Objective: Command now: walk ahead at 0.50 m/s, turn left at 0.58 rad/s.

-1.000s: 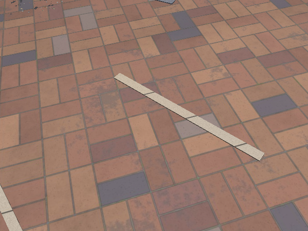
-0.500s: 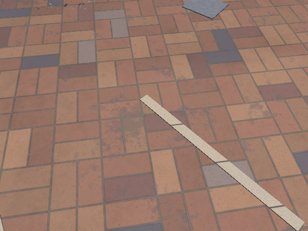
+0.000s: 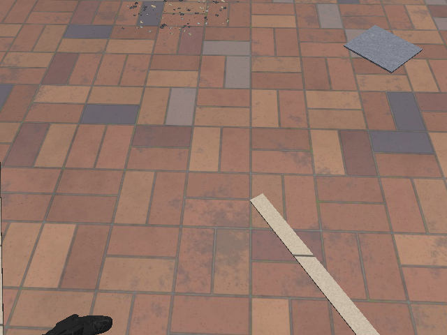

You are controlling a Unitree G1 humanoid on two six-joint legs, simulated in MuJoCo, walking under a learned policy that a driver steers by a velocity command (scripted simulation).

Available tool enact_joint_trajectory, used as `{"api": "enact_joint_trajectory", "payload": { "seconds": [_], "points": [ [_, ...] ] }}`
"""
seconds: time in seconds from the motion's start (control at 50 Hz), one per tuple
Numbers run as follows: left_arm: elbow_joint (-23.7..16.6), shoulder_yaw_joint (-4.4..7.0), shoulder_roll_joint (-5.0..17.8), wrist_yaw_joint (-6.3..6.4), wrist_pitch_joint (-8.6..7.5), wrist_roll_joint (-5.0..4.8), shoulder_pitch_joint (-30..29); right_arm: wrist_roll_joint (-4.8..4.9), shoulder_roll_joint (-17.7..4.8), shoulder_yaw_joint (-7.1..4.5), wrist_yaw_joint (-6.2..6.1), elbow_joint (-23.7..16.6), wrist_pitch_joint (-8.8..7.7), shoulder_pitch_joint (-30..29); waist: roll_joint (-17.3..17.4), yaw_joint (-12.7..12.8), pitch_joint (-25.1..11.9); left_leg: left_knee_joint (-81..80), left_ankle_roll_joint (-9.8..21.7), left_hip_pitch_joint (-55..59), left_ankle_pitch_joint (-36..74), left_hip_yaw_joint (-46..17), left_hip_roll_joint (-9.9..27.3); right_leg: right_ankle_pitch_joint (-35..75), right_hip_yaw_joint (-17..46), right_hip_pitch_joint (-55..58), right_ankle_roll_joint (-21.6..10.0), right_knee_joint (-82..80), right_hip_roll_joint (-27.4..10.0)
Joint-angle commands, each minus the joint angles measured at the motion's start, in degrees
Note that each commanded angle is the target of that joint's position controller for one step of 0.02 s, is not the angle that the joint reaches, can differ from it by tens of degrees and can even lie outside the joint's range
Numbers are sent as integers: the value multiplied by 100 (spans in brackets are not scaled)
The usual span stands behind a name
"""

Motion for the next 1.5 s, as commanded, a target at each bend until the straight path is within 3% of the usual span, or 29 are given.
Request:
{"api": "enact_joint_trajectory", "payload": {
  "seconds": [0.02,0.08,0.16,0.3,0.4,0.42,0.44,0.46,0.48,0.5,0.54,0.56,0.64,0.7,0.8,0.9,0.96,0.98,1.0,1.02,1.04,1.08,1.12,1.3,1.42,1.44,1.46,1.48,1.5],
  "points": [
    [-71,262,649,45,75,-50,1044,-119,-546,-57,50,-471,-14,-52,-224,595,-594,2047,-25,-2712,447,303,654,-1769,3049,2591,-898,-1791,-2194],
    [134,198,500,42,-27,-61,1121,-225,-338,-26,211,-584,142,-290,-633,412,-135,1594,-158,-2372,848,471,980,-111,1409,1723,-625,-2110,-1605],
    [302,255,613,-18,-193,-148,1465,-205,-266,20,340,-889,254,-873,-578,417,-168,1420,-261,-2899,1388,573,1098,988,619,1946,-750,-2317,-1649],
    [472,276,718,9,-135,-181,1673,-187,16,218,475,-1355,183,-2083,-584,574,128,-926,-292,-2280,2660,1353,950,2988,-884,1866,-509,-1979,-1308],
    [548,374,1054,134,69,-222,1853,-315,-298,111,403,-1301,149,-1525,-770,381,-400,-1772,114,-1267,1834,1607,410,4639,-1087,2589,-309,-247,-1469],
    [509,382,1085,142,127,-251,1797,-365,-405,42,338,-1109,83,-897,-570,107,-770,-2254,251,-519,2153,1548,253,4208,-1147,2415,-211,799,-1385],
    [420,378,1059,119,140,-246,1899,-423,-753,-71,230,-962,15,-321,-33,-164,-1235,-2559,484,640,3573,923,743,2517,-1215,1555,32,2312,-1160],
    [166,232,335,63,187,-125,2438,-306,-1398,-207,149,-1051,7,-400,1123,424,-1808,-1506,1052,2196,7750,-983,2560,-3127,-1095,-213,265,4139,-441],
    [75,257,617,81,305,-155,2449,-5,-1562,-305,115,-1215,108,0,870,9,-2835,-1991,1939,2697,7674,-2268,3048,-3172,-73,-850,374,5103,-11],
    [55,258,684,89,345,-152,2005,32,-1277,-256,42,-1274,207,-363,260,71,-2194,-2373,1793,2092,6572,-1726,2777,-2512,226,-1166,369,5050,-332],
    [-28,238,653,105,367,-95,1475,49,-677,-76,-7,-1281,284,-1061,45,400,-867,-2888,1296,561,5351,-1043,2074,-1809,266,-1055,385,4184,-609],
    [34,238,657,99,462,-49,1684,46,-485,-13,-34,-1312,286,-1236,121,573,-749,-3050,1148,95,5174,-726,1899,-1666,249,-697,396,3896,-659],
    [299,199,436,56,677,-115,2088,-124,-373,92,16,-1194,116,-1259,106,740,-1028,-3363,914,-569,5104,-122,1752,-1260,154,233,314,3279,-513],
    [390,171,364,33,766,-123,1865,-169,-180,221,-7,-1004,75,-1234,337,662,-807,-3763,648,-729,3509,79,1681,-977,282,481,278,2309,-517],
    [330,218,539,16,794,-149,1378,-164,-496,159,-87,-848,178,-1138,478,427,-396,-3907,657,-492,1598,-53,1883,-1315,201,453,190,1421,-281],
    [268,203,402,34,701,-186,1410,-121,-559,86,-209,-770,284,-1040,397,376,-365,-3441,865,40,2228,-132,2177,-1886,-12,437,70,925,-139],
    [329,177,289,46,621,-213,1786,-66,-644,23,-263,-721,339,-1152,363,623,-469,-2878,571,-16,2978,253,2071,-1082,-147,1135,-97,-481,-11],
    [306,206,462,48,583,-179,1801,-67,-634,2,-266,-711,346,-1106,152,620,-373,-2537,265,-293,2761,465,1911,-626,278,1368,-233,-1148,-176],
    [231,299,921,62,531,-71,1875,-70,-418,39,-244,-842,356,-1089,-700,524,-439,-1499,-113,-998,1907,980,1382,-109,1694,1774,-519,-1703,-1156],
    [206,469,1485,32,548,-144,1827,-29,-192,102,-276,-1105,369,-1541,-1575,634,158,-966,-461,-2159,21,1473,318,1991,2996,1634,-1232,-1677,-2126],
    [270,468,1326,48,544,-112,2111,-134,-281,93,-267,-1098,424,-1678,-1037,766,96,246,-509,-2281,-547,986,428,2796,2873,1713,-1641,-1578,-2207],
    [159,425,1061,89,594,-178,1542,-61,-329,57,-185,-957,450,-1400,-473,407,-2,787,-578,-2348,47,712,553,2566,2033,1754,-1363,-1431,-1497],
    [30,417,956,87,621,-226,1288,-139,-488,18,-135,-940,443,-1332,-620,371,-242,939,-680,-2414,356,730,565,3026,1763,2102,-1187,-1252,-1158],
    [-7,563,1258,56,690,-179,1708,-33,-470,131,-130,-1322,434,-1786,-810,778,-491,-325,-770,-2075,340,719,527,3050,2350,2379,-1174,-857,-1053],
    [-244,597,1346,-24,736,-220,936,-15,-534,152,-205,-1338,315,-1190,-891,355,-473,-2298,-568,-439,942,677,337,2111,2870,1492,-641,-604,-649],
    [-304,564,1245,-13,721,-266,787,-67,-618,130,-255,-1291,261,-970,-717,218,-467,-3117,-512,200,1525,515,567,1320,2769,1053,-360,-369,-401],
    [-356,460,845,-16,689,-262,1072,-148,-1058,55,-320,-1333,227,-913,335,387,-609,-3667,-232,792,1466,-642,1830,-382,2085,448,-35,575,116],
    [-365,436,709,35,698,-216,1548,-113,-1555,-14,-288,-1506,277,-1322,1409,654,-551,-3744,473,694,2626,-2066,3020,-2776,961,-378,133,1547,1070],
    [-259,537,1195,45,737,-51,1548,-103,-1293,6,-238,-1457,323,-1077,956,550,-601,-3529,932,367,3017,-1923,3191,-2831,800,-293,173,2651,546]
  ]
}}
